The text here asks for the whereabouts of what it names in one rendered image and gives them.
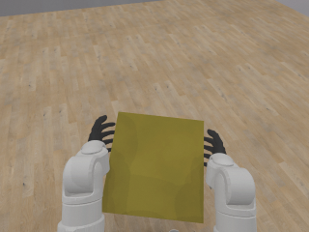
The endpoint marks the robot right forearm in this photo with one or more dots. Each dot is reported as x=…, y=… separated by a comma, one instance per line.
x=234, y=195

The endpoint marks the robot left forearm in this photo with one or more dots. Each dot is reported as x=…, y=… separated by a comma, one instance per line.
x=82, y=189

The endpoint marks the carton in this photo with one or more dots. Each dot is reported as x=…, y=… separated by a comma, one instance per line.
x=156, y=168

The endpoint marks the robot right hand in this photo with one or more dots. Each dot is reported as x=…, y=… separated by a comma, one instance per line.
x=217, y=145

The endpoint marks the robot left hand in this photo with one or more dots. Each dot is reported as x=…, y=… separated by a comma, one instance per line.
x=98, y=127

